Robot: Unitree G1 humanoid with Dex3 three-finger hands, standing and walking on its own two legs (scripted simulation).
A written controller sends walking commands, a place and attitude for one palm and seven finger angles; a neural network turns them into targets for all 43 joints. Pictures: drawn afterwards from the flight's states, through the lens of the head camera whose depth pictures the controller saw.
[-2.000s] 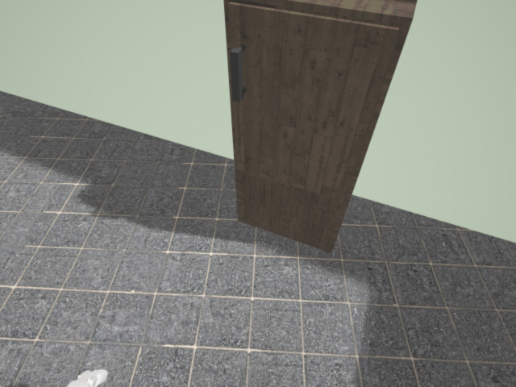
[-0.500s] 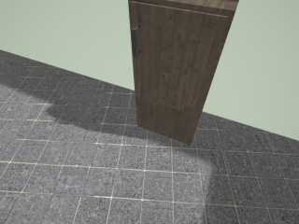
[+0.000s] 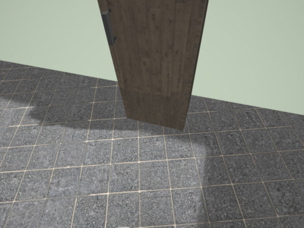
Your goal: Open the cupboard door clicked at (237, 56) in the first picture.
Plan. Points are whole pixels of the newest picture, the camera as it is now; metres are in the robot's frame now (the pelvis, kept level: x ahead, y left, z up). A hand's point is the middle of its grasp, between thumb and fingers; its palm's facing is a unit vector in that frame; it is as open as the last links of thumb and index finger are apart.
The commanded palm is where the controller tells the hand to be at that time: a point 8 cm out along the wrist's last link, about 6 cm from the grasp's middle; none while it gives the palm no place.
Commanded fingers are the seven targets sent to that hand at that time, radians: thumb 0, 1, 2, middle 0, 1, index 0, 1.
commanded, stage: turn to face it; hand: left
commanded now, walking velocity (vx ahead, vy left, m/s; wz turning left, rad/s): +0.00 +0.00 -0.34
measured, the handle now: (110, 27) +0.92 +0.26 +0.05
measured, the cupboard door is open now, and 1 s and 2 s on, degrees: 0 0 0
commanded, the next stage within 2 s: take the last steps up to it in 0.34 s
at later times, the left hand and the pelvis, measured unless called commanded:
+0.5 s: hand out of the picture +0.06 +0.25 -0.16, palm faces -0.12 -0.97 -0.20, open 7.4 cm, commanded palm none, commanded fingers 0.00 0.90 0.90 -0.20 -0.30 -0.20 -0.30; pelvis -0.02 +0.06 +0.02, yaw -10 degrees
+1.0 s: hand out of the picture +0.07 +0.25 -0.15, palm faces -0.09 -0.97 -0.21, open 7.3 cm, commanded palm none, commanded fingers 0.00 0.90 0.90 -0.20 -0.30 -0.20 -0.30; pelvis +0.09 +0.07 +0.01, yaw -8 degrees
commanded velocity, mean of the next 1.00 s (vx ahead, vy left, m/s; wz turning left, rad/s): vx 0.17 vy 0.09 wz -0.04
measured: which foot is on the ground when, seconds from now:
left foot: up 0.00-0.30, down 0.32-0.72, up 0.74-1.00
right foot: down 0.00-0.32, up 0.34-0.70, down 0.72-1.00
